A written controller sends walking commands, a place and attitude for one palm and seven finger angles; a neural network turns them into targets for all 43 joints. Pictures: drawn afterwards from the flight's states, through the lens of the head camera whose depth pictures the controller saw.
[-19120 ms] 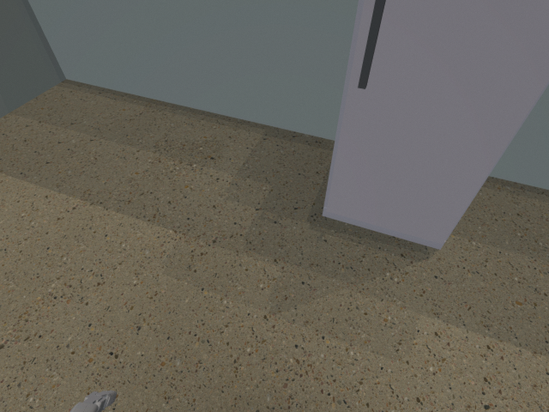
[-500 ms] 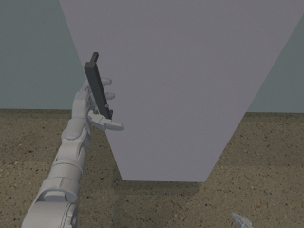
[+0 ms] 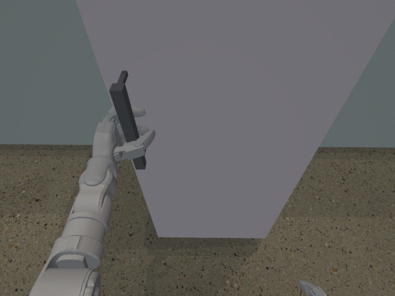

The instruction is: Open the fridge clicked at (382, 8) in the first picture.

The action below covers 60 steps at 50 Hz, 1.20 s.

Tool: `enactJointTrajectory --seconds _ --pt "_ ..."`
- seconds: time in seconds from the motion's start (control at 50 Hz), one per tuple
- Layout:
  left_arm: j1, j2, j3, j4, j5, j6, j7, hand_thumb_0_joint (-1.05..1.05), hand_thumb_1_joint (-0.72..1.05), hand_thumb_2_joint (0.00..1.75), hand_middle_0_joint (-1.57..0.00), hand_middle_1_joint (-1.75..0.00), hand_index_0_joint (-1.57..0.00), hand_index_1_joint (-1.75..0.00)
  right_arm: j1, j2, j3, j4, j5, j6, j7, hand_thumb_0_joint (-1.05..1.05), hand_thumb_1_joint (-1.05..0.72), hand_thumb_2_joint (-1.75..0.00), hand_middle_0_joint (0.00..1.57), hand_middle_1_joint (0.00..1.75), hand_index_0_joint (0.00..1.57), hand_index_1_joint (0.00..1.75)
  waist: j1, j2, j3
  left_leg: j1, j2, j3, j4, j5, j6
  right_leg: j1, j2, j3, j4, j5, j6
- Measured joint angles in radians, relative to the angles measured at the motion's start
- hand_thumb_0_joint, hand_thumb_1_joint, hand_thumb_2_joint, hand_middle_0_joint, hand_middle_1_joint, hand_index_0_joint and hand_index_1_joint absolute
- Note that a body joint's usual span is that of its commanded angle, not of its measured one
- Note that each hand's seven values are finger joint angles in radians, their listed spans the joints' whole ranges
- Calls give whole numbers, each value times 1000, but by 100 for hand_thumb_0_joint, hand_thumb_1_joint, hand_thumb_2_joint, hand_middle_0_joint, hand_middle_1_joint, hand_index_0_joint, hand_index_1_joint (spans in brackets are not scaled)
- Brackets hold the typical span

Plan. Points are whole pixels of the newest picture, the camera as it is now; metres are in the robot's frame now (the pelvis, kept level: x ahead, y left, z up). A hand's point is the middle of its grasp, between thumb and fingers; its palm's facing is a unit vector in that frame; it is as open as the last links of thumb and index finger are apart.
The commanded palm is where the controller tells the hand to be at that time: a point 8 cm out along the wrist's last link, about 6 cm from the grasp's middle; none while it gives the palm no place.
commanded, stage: grip the handle and tug to test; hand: left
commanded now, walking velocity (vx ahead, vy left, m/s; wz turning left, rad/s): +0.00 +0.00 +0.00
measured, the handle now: (133, 125) +0.45 +0.15 +0.11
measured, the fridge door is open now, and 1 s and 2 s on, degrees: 0 0 6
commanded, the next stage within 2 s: pull the door a little, standing still in 0.86 s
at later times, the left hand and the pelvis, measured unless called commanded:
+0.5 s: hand (138, 141) +0.40 +0.13 +0.11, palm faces -0.01 -1.00 -0.01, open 5.6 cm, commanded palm +0.36 +0.19 +0.11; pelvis -0.01 +0.00 +0.00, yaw +0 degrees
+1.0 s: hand (138, 143) +0.39 +0.13 +0.11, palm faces -0.01 -1.00 -0.01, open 6.0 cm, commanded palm +0.36 +0.19 +0.11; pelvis +0.03 +0.00 +0.01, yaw -2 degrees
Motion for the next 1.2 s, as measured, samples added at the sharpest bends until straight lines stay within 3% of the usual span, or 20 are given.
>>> enactJointTrajectory --seconds 0.14,0.62,0.92,1.2 --pt "-9 2 -16 -3 0 6 -6 1 70 81 -43 -137 -42 -138 -13 -1 1 -4 0 -3 -3 1 -91 -90 20 30 20 30 4 2 8 -3 -3 -3 2 3 2 1 -3 -4 -2 4 2" --pt "6 3 2 -10 0 11 -1 1 71 80 -41 -140 -39 -140 -4 3 7 -9 -2 0 -2 1 -91 -90 20 30 21 30 -5 -3 4 6 1 7 -4 5 3 4 1 7 -6 8 2" --pt "209 -9 10 -276 -17 100 22 2 74 77 -32 -140 -31 -140 -2 6 -9 -58 -4 -1 19 1 -91 -90 20 30 20 30 -8 4 -16 68 11 36 -54 -11 -1 49 15 41 -44 -2 3" --pt "296 -33 -36 -446 -9 187 33 3 73 78 -30 -137 -30 -138 -55 13 -9 -70 -17 25 16 1 -91 -90 20 30 20 30 24 4 -13 92 2 11 -64 -9 -6 87 7 24 -68 -10 5"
